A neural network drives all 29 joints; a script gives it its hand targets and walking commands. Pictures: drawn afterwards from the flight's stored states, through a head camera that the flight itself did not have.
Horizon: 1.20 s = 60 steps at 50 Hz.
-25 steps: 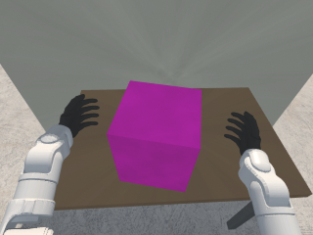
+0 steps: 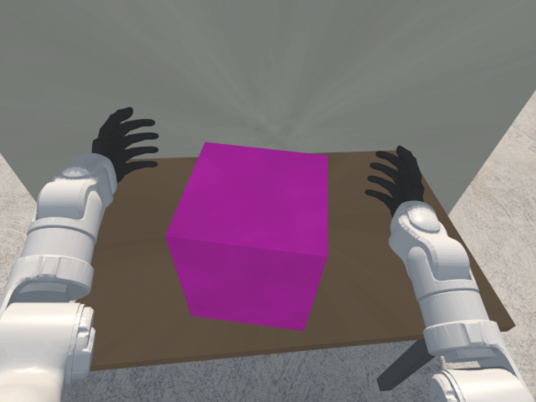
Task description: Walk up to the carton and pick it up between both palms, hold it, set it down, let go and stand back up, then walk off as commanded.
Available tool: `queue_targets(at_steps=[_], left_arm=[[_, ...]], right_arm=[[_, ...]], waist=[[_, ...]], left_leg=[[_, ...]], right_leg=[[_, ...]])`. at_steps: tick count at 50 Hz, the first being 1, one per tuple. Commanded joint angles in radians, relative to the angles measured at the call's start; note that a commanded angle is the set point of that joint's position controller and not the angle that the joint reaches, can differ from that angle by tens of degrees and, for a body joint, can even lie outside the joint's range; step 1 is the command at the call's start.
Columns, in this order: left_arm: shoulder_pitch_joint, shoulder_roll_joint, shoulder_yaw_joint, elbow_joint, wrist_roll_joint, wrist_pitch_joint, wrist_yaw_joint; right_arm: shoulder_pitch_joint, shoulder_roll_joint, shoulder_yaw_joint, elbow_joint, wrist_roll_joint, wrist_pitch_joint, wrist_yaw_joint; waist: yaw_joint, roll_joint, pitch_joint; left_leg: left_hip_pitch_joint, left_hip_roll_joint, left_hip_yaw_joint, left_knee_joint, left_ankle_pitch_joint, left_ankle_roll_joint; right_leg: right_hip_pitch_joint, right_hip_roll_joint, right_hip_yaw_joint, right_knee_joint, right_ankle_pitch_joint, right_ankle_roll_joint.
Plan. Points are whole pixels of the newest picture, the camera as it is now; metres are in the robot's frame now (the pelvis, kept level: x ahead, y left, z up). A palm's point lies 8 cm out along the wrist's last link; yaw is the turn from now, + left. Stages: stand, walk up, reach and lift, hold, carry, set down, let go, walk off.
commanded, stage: reach and lift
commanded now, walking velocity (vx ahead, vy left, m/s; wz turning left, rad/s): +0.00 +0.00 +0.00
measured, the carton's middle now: (256, 239) +0.42 -0.01 -0.01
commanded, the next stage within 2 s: none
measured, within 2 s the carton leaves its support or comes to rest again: neither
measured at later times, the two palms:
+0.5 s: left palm (140, 183) +0.45 +0.17 +0.11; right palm (383, 218) +0.36 -0.21 +0.09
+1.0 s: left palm (154, 219) +0.44 +0.16 +0.04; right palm (363, 248) +0.36 -0.19 +0.02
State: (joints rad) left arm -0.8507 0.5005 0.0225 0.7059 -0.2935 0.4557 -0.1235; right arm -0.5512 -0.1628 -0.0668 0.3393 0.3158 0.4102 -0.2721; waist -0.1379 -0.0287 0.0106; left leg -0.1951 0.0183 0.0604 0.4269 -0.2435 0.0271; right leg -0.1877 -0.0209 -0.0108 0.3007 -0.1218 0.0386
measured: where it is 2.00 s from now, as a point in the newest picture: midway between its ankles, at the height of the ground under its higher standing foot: outside the picture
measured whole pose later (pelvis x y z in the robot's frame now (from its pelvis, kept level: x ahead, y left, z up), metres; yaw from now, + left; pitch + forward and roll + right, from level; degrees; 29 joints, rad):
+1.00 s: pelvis -0.01 +0.00 -0.03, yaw +1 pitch +16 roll -3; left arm -0.99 0.33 -0.10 1.46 -0.26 -0.21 -0.07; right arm -0.73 -0.03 -0.07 1.13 0.22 -0.19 -0.25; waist -0.17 0.02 -0.20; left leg -0.69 0.04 0.01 0.73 -0.33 0.02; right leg -0.66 -0.01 -0.05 0.58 -0.20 0.04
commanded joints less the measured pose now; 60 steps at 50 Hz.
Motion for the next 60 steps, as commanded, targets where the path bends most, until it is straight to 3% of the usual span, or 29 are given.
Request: queue_targets(at_steps=[1, 3, 5, 6, 10, 11, 13, 14, 16, 18, 22, 23, 24, 26, 28, 29, 31, 35, 36, 37, 42, 44, 45, 46, 48, 50, 53, 58, 60], left_arm=[[-0.599, 0.23, 0.046, -0.181, -0.01, -0.09, 0.004], [-0.634, 0.226, 0.045, -0.171, -0.014, -0.088, 0.011], [-0.615, 0.238, 0.046, -0.049, -0.014, -0.101, 0.008], [-0.628, 0.222, 0.033, -0.07, -0.026, -0.107, 0.006], [-0.646, 0.196, 0.005, 0.078, -0.003, -0.147, -0.001], [-0.638, 0.185, 0.002, 0.087, 0.006, -0.161, -0.005], [-0.609, 0.142, -0.011, 0.11, 0.027, -0.18, -0.008], [-0.608, 0.153, -0.005, 0.121, 0.025, -0.205, -0.007], [-0.554, 0.129, -0.001, 0.179, 0.026, -0.248, -0.013], [-0.539, 0.121, 0.005, 0.201, 0.049, -0.28, -0.012], [-0.586, 0.118, 0.03, 0.169, 0.05, -0.389, 0.006], [-0.594, 0.105, 0.017, 0.146, 0.055, -0.412, 0.016], [-0.597, 0.095, 0.015, 0.225, 0.054, -0.424, 0.021], [-0.616, 0.093, 0.005, 0.171, 0.045, -0.47, 0.032], [-0.66, 0.077, -0.006, 0.181, 0.042, -0.509, 0.047], [-0.632, 0.073, -0.011, 0.204, 0.037, -0.518, 0.051], [-0.624, 0.048, -0.027, 0.327, 0.042, -0.533, 0.053], [-0.624, 0.022, -0.08, 0.363, 0.034, -0.595, 0.053], [-0.62, 0.009, -0.074, 0.364, 0.038, -0.604, 0.054], [-0.631, 0.025, -0.077, 0.455, 0.045, -0.618, 0.055], [-0.603, -0.015, -0.103, 0.509, 0.037, -0.694, 0.052], [-0.635, -0.002, -0.095, 0.532, 0.035, -0.711, 0.052], [-0.65, -0.016, -0.108, 0.54, 0.032, -0.725, 0.053], [-0.624, -0.013, -0.097, 0.577, 0.036, -0.727, 0.051], [-0.679, -0.028, -0.127, 0.554, 0.026, -0.745, 0.063], [-0.675, -0.011, -0.114, 0.537, 0.022, -0.752, 0.073], [-0.7, -0.033, -0.139, 0.566, -0.004, -0.757, 0.079], [-0.724, -0.047, -0.145, 0.547, -0.014, -0.77, 0.081], [-0.71, -0.051, -0.133, 0.566, -0.003, -0.76, 0.081]], right_arm=[[-0.551, -0.15, -0.038, -0.18, 0.011, -0.082, -0.002], [-0.578, -0.161, -0.042, -0.147, 0.01, -0.087, -0.001], [-0.6, -0.145, -0.035, -0.125, -0.001, -0.087, -0.009], [-0.615, -0.138, -0.031, -0.125, -0.002, -0.089, -0.011], [-0.638, -0.115, -0.009, 0.007, 0.009, -0.1, -0.011], [-0.615, -0.098, 0.003, 0.035, 0.003, -0.11, -0.012], [-0.571, -0.108, -0.009, 0.12, -0.011, -0.131, -0.016], [-0.58, -0.093, 0.006, 0.106, -0.007, -0.151, -0.015], [-0.55, -0.06, 0.027, 0.135, -0.024, -0.188, -0.017], [-0.531, -0.06, 0.019, 0.18, -0.034, -0.222, -0.02], [-0.578, -0.026, 0.015, 0.116, -0.07, -0.325, -0.022], [-0.583, -0.022, 0.005, 0.128, -0.067, -0.348, -0.019], [-0.594, -0.015, 0.008, 0.153, -0.084, -0.359, -0.017], [-0.597, -0.005, -0.006, 0.088, -0.105, -0.396, -0.017], [-0.62, -0.003, -0.027, 0.108, -0.122, -0.422, -0.015], [-0.602, -0.004, -0.024, 0.119, -0.13, -0.429, -0.011], [-0.599, 0.002, -0.042, 0.228, -0.156, -0.441, -0.011], [-0.581, -0.002, -0.062, 0.327, -0.159, -0.501, -0.006], [-0.571, -0.001, -0.055, 0.348, -0.157, -0.521, -0.007], [-0.582, 0.0, -0.057, 0.439, -0.157, -0.52, 0.002], [-0.589, 0.027, -0.023, 0.563, -0.131, -0.612, 0.013], [-0.628, 0.019, -0.009, 0.593, -0.111, -0.636, 0.018], [-0.627, 0.031, -0.01, 0.608, -0.116, -0.652, 0.016], [-0.635, 0.026, 0.007, 0.605, -0.1, -0.663, 0.017], [-0.682, 0.002, -0.015, 0.623, -0.089, -0.691, 0.026], [-0.696, -0.014, -0.009, 0.6, -0.089, -0.712, 0.03], [-0.736, -0.02, -0.037, 0.592, -0.117, -0.717, 0.027], [-0.748, 0.003, -0.033, 0.557, -0.137, -0.721, 0.016], [-0.738, 0.002, -0.041, 0.604, -0.144, -0.714, 0.013]], waist=[[-0.022, 0.147, -0.594], [-0.027, 0.154, -0.605], [-0.031, 0.101, -0.58], [-0.035, 0.099, -0.603], [-0.049, 0.113, -0.55], [-0.042, 0.135, -0.544], [-0.066, 0.172, -0.536], [-0.047, 0.169, -0.547], [-0.04, 0.129, -0.519], [-0.038, 0.132, -0.525], [-0.005, 0.116, -0.611], [-0.016, 0.141, -0.651], [-0.016, 0.12, -0.641], [-0.019, 0.114, -0.734], [-0.02, 0.142, -0.804], [-0.016, 0.124, -0.811], [-0.035, 0.141, -0.772], [-0.066, 0.195, -0.787], [-0.065, 0.2, -0.807], [-0.055, 0.21, -0.76], [-0.059, 0.228, -0.765], [-0.033, 0.212, -0.776], [-0.05, 0.21, -0.807], [-0.032, 0.195, -0.781], [-0.038, 0.253, -0.827], [-0.02, 0.246, -0.879], [-0.046, 0.216, -0.9], [-0.047, 0.195, -0.994], [-0.05, 0.189, -0.96]], left_leg=[[0.151, -0.015, -0.028, -0.014, 0.417, -0.071], [0.17, -0.017, -0.03, -0.005, 0.441, -0.073], [0.115, -0.026, -0.021, -0.019, 0.381, -0.057], [0.108, -0.029, -0.022, -0.018, 0.396, -0.054], [0.088, -0.027, -0.028, -0.031, 0.343, -0.048], [0.102, -0.025, -0.027, -0.023, 0.383, -0.055], [0.143, -0.02, -0.033, -0.011, 0.393, -0.073], [0.156, -0.022, -0.036, -0.01, 0.402, -0.068], [0.113, -0.031, -0.029, -0.006, 0.406, -0.065], [0.125, -0.028, -0.032, 0.0, 0.408, -0.067], [0.064, -0.035, -0.03, 0.031, 0.41, -0.067], [0.088, -0.033, -0.034, 0.044, 0.44, -0.073], [0.063, -0.032, -0.029, 0.049, 0.393, -0.07], [0.03, -0.035, -0.024, 0.072, 0.367, -0.068], [0.027, -0.034, -0.03, 0.087, 0.349, -0.071], [0.02, -0.033, -0.031, 0.097, 0.356, -0.07], [-0.002, -0.026, -0.041, 0.105, 0.305, -0.075], [0.025, -0.013, -0.056, 0.159, 0.354, -0.099], [0.038, -0.012, -0.058, 0.177, 0.396, -0.104], [0.011, -0.006, -0.062, 0.186, 0.35, -0.108], [-0.059, -0.009, -0.064, 0.238, 0.408, -0.114], [-0.084, -0.006, -0.062, 0.252, 0.397, -0.108], [-0.104, -0.012, -0.055, 0.261, 0.378, -0.108], [-0.122, -0.013, -0.056, 0.263, 0.387, -0.105], [-0.075, -0.004, -0.073, 0.287, 0.432, -0.135], [-0.053, -0.005, -0.067, 0.305, 0.475, -0.144], [-0.095, -0.008, -0.065, 0.317, 0.419, -0.132], [-0.136, -0.014, -0.053, 0.327, 0.392, -0.116], [-0.138, -0.01, -0.058, 0.324, 0.369, -0.113]], right_leg=[[0.243, 0.06, -0.016, 0.06, 0.42, -0.046], [0.232, 0.061, -0.025, 0.058, 0.427, -0.048], [0.269, 0.052, -0.023, 0.06, 0.458, -0.037], [0.286, 0.05, -0.021, 0.066, 0.483, -0.034], [0.254, 0.045, -0.023, 0.062, 0.447, -0.032], [0.249, 0.044, -0.028, 0.063, 0.463, -0.033], [0.197, 0.05, -0.033, 0.052, 0.444, -0.045], [0.192, 0.052, -0.035, 0.054, 0.433, -0.04], [0.206, 0.05, -0.032, 0.057, 0.461, -0.032], [0.182, 0.053, -0.034, 0.064, 0.453, -0.035], [0.163, 0.048, -0.038, 0.093, 0.428, -0.025], [0.132, 0.053, -0.04, 0.098, 0.431, -0.031], [0.11, 0.052, -0.042, 0.097, 0.394, -0.032], [0.107, 0.049, -0.037, 0.125, 0.401, -0.03], [0.061, 0.049, -0.042, 0.144, 0.368, -0.032], [0.053, 0.052, -0.043, 0.152, 0.38, -0.029], [0.0, 0.051, -0.049, 0.157, 0.324, -0.029], [-0.087, 0.054, -0.061, 0.184, 0.313, -0.034], [-0.114, 0.057, -0.062, 0.191, 0.317, -0.032], [-0.177, 0.056, -0.065, 0.183, 0.237, -0.038], [-0.193, 0.053, -0.065, 0.244, 0.306, -0.032], [-0.213, 0.055, -0.057, 0.255, 0.275, -0.034], [-0.215, 0.056, -0.061, 0.266, 0.284, -0.034], [-0.205, 0.053, -0.056, 0.273, 0.298, -0.034], [-0.289, 0.06, -0.077, 0.287, 0.251, -0.044], [-0.298, 0.067, -0.077, 0.29, 0.259, -0.045], [-0.335, 0.062, -0.083, 0.305, 0.235, -0.047], [-0.312, 0.061, -0.071, 0.328, 0.272, -0.041], [-0.323, 0.064, -0.076, 0.325, 0.238, -0.045]])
